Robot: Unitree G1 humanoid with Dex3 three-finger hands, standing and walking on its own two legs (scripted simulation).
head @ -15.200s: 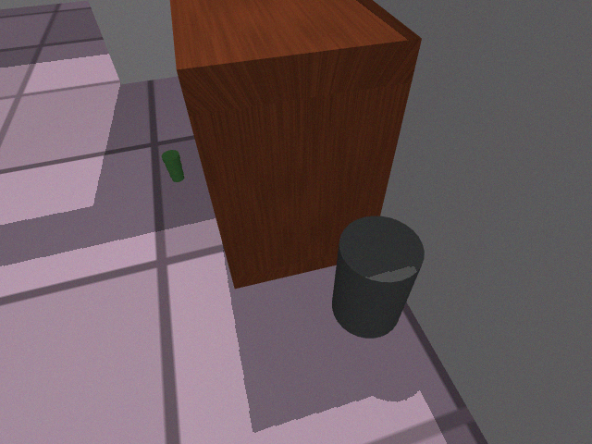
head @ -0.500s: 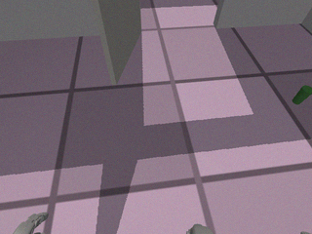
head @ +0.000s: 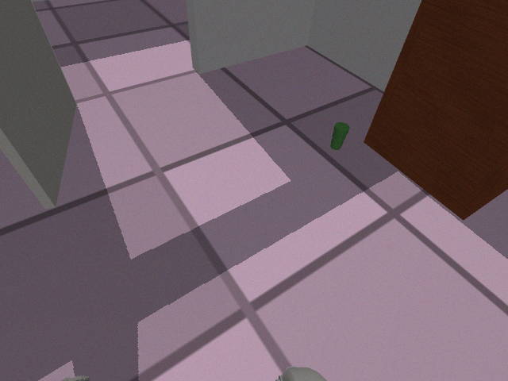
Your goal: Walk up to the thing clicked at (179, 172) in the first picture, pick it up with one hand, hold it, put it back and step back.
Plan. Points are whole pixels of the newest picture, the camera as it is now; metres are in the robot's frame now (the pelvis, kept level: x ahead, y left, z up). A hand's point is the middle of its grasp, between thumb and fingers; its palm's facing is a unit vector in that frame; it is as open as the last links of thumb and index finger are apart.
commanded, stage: walk up
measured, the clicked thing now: (338, 136) +1.52 -0.55 -0.68
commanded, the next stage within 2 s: none
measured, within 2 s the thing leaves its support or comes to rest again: neither
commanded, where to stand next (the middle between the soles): +0.12 -0.03 m, yaw -30 degrees
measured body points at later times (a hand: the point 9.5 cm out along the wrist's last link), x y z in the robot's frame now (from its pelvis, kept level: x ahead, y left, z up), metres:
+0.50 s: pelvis +0.06 -0.06 +0.00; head +0.10 -0.10 +0.44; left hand +0.16 +0.25 -0.09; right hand +0.09 -0.39 -0.13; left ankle +0.16 +0.06 -0.68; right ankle +0.01 -0.18 -0.72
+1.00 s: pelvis +0.06 -0.03 -0.02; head +0.09 -0.06 +0.42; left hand +0.31 +0.21 -0.11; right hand +0.01 -0.37 -0.14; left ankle +0.18 +0.07 -0.71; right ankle +0.05 -0.14 -0.72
